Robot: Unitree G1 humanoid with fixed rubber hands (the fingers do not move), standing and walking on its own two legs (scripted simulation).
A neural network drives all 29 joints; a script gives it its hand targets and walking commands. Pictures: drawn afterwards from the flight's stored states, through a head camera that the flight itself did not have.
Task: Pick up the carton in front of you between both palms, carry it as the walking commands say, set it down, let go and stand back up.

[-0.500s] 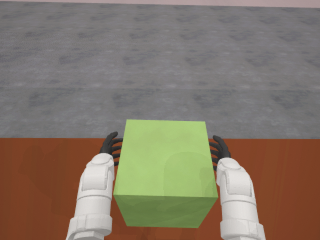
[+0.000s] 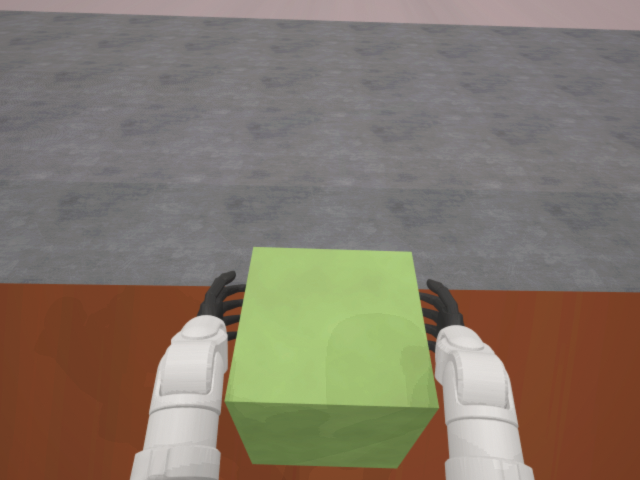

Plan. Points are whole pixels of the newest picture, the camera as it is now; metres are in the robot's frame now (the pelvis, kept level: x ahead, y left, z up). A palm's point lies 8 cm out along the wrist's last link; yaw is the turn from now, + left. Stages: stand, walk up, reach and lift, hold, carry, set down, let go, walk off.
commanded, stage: carry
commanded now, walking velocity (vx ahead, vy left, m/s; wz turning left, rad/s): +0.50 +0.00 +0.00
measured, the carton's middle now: (328, 362) +0.28 +0.00 -0.02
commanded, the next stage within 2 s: none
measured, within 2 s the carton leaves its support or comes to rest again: neither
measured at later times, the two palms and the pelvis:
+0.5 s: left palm (223, 238) +0.42 +0.15 +0.09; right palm (426, 237) +0.43 -0.15 +0.09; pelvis +0.19 +0.00 +0.00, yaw +2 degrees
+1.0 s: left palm (229, 132) +0.75 +0.21 +0.08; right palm (372, 138) +0.73 -0.09 +0.08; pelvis +0.49 +0.07 +0.00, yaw +0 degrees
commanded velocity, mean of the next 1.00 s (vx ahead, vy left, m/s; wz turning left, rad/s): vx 0.50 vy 0.00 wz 0.00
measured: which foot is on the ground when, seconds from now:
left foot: down 0.00-0.36, up 0.38-0.74, down 0.76-1.00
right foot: down 0.00-0.12, up 0.14-0.34, down 0.36-0.78, up 0.80-1.00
